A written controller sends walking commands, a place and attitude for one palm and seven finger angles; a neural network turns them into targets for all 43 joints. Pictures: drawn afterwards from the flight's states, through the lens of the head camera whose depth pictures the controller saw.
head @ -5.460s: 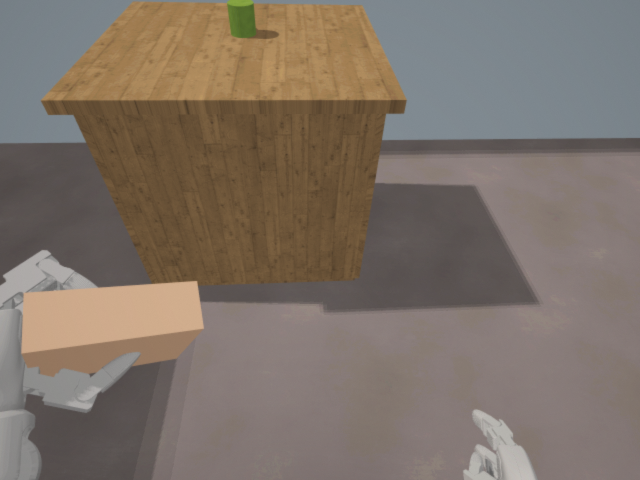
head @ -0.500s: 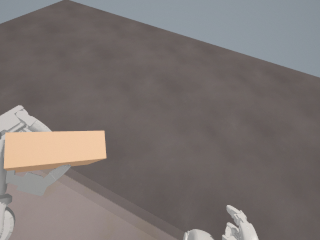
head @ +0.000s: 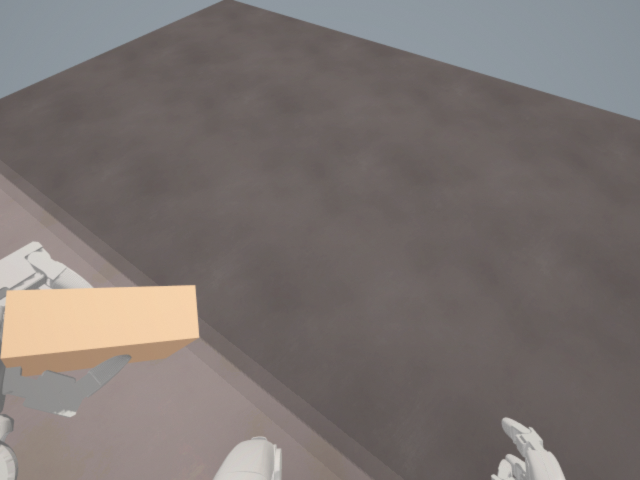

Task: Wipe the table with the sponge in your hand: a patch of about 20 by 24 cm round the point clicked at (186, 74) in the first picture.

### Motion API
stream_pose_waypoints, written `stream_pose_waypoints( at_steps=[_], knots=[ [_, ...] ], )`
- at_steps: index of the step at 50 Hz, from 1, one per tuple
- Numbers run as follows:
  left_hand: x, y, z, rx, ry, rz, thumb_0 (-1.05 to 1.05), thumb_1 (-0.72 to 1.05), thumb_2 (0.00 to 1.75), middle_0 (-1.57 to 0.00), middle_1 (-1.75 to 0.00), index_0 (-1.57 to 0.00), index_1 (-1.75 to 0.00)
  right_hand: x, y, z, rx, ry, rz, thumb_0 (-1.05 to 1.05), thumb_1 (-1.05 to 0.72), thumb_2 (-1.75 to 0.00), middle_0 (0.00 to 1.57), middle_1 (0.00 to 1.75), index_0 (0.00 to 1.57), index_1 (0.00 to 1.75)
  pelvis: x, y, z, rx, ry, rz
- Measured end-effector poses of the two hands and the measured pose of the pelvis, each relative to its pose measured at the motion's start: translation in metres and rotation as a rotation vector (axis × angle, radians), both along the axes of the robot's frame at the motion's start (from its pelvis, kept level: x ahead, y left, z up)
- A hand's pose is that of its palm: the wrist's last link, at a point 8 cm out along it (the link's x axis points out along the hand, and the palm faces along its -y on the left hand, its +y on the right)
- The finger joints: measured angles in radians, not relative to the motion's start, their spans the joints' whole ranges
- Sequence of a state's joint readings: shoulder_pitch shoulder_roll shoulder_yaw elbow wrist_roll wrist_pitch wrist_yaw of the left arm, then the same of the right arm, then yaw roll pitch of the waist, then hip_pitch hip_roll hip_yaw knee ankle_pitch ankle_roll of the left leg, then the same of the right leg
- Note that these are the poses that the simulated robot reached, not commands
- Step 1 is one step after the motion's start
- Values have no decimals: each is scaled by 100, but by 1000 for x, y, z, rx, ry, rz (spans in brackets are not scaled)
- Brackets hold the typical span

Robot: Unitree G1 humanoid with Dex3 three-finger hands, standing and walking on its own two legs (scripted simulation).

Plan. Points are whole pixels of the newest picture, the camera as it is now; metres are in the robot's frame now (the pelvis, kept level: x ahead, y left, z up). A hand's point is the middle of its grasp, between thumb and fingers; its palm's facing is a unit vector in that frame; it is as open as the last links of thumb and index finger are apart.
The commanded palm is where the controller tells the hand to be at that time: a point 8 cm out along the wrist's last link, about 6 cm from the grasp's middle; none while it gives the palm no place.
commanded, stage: walk to a spot facing it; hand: left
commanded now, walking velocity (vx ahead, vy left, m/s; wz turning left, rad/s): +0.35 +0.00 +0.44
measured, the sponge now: (131, 329) +0.23 +0.19 +0.15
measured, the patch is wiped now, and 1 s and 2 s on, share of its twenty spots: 0.00 0.00 0.00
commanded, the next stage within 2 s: turn to face it in 0.84 s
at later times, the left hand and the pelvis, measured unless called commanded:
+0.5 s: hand (10, 255) +0.27 +0.28 +0.21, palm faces +0.51 -0.72 -0.46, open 9.1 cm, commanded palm +0.22 +0.32 +0.17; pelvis +0.10 +0.02 +0.00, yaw +8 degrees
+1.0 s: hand (66, 213) +0.34 +0.29 +0.18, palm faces +0.56 -0.64 -0.53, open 9.1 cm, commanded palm +0.27 +0.31 +0.17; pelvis +0.20 +0.00 -0.01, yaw +17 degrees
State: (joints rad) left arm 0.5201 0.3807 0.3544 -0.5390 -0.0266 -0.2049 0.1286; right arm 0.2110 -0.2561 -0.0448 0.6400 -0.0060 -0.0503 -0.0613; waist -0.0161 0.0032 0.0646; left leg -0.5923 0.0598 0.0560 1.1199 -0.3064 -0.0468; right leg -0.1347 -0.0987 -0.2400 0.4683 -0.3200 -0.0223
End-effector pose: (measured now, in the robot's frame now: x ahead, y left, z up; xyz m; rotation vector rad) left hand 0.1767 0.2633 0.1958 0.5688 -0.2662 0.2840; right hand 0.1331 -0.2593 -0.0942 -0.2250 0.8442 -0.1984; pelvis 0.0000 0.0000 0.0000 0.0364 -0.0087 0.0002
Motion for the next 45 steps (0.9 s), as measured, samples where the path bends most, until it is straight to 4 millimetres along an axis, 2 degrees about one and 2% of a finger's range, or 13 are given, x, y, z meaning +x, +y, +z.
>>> stream_pose_waypoints(
  at_steps=[3, 6, 10, 14, 16, 19, 24, 27, 31, 34, 36, 41, 45],
  knots=[
    [6, 15, 3, 29, 1, 53, 0, -43, 104, -86, -137, -86, -137, 15, -2, 2, -19, 11, 12, 2, -91, -90, 20, 30, 19, 30, 13, 3, 1, 6, 6, 26],
    [13, 32, -2, 11, -5, 112, 0, -43, 104, -86, -137, -86, -137, 35, 7, 2, -30, 19, 37, 2, -91, -90, 20, 30, 19, 30, 29, 10, -2, 6, 12, 41],
    [28, 51, -17, -37, -54, 150, 0, -43, 104, -86, -137, -86, -137, 71, 30, -2, -45, -8, 76, 2, -91, -90, 20, 30, 19, 30, 53, 26, -17, 4, 11, 50],
    [52, 61, -27, -51, -118, 122, 0, -43, 104, -86, -137, -86, -137, 108, 67, -6, 2, -73, 111, 2, -91, -90, 20, 30, 19, 30, 62, 33, -26, -9, -31, 91],
    [60, 63, -22, -39, -124, 105, 0, -43, 104, -86, -137, -86, -136, 122, 88, -2, 53, -87, 150, 2, -91, -90, 20, 30, 19, 30, 67, 32, -22, -24, -31, 114],
    [60, 61, -2, 5, -144, 88, 0, -43, 104, -86, -137, -86, -136, 137, 113, 7, 115, -107, 194, 2, -91, -90, 20, 30, 20, 30, 76, 30, -14, -40, -15, 123],
    [47, 53, 26, 54, -160, 114, 0, -43, 104, -86, -137, -86, -136, 157, 129, 12, 166, -102, 256, 1, -91, -90, 20, 30, 20, 30, 98, 26, -1, -66, 10, 136],
    [48, 55, 23, 40, -129, 189, 0, -43, 104, -86, -137, -86, -136, 169, 124, 8, 167, -81, 275, 1, -90, -90, 20, 30, 20, 30, 114, 21, 2, -70, 17, 146],
    [63, 56, -2, -21, -64, 310, 0, -43, 104, -86, -136, -86, -136, 190, 103, -2, 149, -69, 282, 2, -90, -90, 20, 30, 20, 31, 135, 5, -2, -53, 14, 155],
    [84, 42, -26, -67, -43, 341, 0, -43, 104, -86, -136, -86, -136, 210, 79, -16, 124, -77, 289, 2, -90, -90, 20, 30, 20, 30, 148, -10, -17, -38, 0, 174],
    [100, 30, -34, -123, -38, 319, 0, -42, 104, -86, -136, -86, -136, 221, 63, -18, 84, -58, 296, 2, -91, -90, 20, 30, 20, 30, 153, -15, -18, -38, -16, 208],
    [123, 9, -24, -103, -26, 215, 0, -42, 104, -86, -136, -86, -136, 243, 30, -1, 10, -43, 253, 2, -91, -90, 20, 30, 20, 30, 171, -20, -9, -17, -11, 236],
    [127, 18, -3, 15, -15, 203, 0, -42, 104, -86, -136, -86, -136, 258, 21, 11, -33, -28, 234, 2, -91, -90, 20, 30, 19, 30, 185, -19, -3, -8, 9, 264]
  ],
)
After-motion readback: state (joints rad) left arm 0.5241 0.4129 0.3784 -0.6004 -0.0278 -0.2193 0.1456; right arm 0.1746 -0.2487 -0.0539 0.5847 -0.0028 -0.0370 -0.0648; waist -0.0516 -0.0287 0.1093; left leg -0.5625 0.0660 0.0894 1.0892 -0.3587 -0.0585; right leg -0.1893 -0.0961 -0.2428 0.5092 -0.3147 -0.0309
